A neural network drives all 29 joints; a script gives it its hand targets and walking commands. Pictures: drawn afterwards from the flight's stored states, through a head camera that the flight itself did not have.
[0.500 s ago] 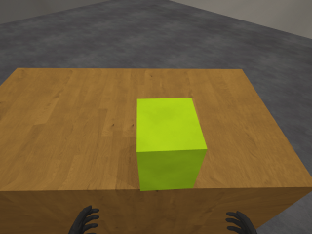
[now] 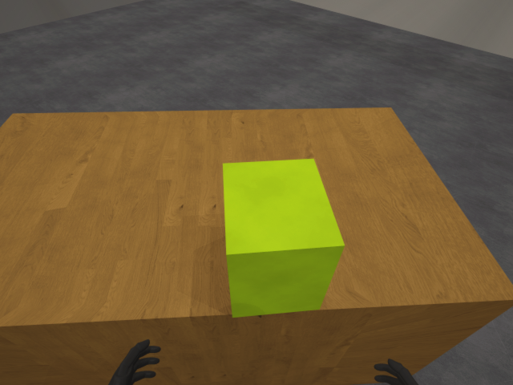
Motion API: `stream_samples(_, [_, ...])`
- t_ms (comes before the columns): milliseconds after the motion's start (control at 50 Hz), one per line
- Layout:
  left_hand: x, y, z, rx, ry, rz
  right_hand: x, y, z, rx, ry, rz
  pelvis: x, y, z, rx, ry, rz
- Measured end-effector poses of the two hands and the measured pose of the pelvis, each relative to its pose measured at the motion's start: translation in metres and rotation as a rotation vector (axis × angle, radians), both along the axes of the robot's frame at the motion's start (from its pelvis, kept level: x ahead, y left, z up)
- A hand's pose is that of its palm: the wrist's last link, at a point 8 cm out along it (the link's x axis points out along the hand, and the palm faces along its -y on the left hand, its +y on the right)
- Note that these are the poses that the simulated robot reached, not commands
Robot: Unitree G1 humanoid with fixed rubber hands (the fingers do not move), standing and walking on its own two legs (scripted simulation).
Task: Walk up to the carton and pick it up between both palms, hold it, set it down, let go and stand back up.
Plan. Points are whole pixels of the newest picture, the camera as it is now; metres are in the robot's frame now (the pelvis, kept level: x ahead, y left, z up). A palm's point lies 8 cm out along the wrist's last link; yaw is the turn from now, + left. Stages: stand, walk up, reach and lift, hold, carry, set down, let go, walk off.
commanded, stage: stand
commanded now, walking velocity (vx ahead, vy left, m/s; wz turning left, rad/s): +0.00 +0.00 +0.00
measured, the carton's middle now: (272, 238) +0.40 -0.01 +0.00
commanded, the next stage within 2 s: none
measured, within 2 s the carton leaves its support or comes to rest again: neither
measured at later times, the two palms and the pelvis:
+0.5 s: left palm out of the picture +0.04 +0.30 -0.12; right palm out of the picture +0.08 -0.27 -0.11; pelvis -0.01 +0.01 +0.00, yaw +2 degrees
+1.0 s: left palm out of the picture -0.02 +0.31 -0.12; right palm out of the picture +0.06 -0.28 -0.12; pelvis -0.03 +0.01 +0.00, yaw +4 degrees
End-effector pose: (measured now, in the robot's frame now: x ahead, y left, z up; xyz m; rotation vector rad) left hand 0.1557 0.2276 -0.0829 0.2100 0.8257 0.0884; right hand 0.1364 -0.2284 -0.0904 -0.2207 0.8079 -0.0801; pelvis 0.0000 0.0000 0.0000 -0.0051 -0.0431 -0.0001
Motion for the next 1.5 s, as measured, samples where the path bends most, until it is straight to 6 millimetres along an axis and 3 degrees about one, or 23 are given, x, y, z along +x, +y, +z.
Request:
stream_samples(160, [-0.039,0.056,-0.019,0.097,0.114,0.08,-0.026,-0.048,-0.009,-0.127,0.191,-0.059,0.006,0.003,-0.005,0.0,0.014,0.019])
stream_samples(260, [-0.073,0.076,-0.03,0.121,0.225,0.111,-0.039,-0.064,-0.008,-0.167,0.236,-0.088,0.006,0.007,-0.006,-0.002,0.006,0.023])
stream_samples(380, [-0.102,0.079,-0.039,0.109,0.306,0.125,-0.048,-0.06,-0.01,-0.171,0.27,-0.076,0.0,0.01,-0.005,-0.005,-0.005,0.031])
stream_samples(620, [-0.137,0.076,-0.042,0.089,0.371,0.138,-0.062,-0.036,-0.023,-0.12,0.318,-0.012,-0.017,0.013,-0.002,-0.004,-0.021,0.052])
stream_samples(820, [-0.162,0.079,-0.039,0.107,0.42,0.163,-0.073,-0.043,-0.027,-0.127,0.355,-0.001,-0.027,0.01,-0.001,-0.004,-0.023,0.065])
stream_samples(1060, [-0.172,0.076,-0.04,0.106,0.45,0.183,-0.081,-0.057,-0.026,-0.153,0.398,-0.002,-0.03,0.004,0.0,-0.005,-0.023,0.077])
stream_samples(1500, [-0.155,0.071,-0.039,0.091,0.428,0.196,-0.065,-0.056,-0.025,-0.152,0.382,0.008,-0.025,0.0,0.002,-0.007,-0.028,0.085])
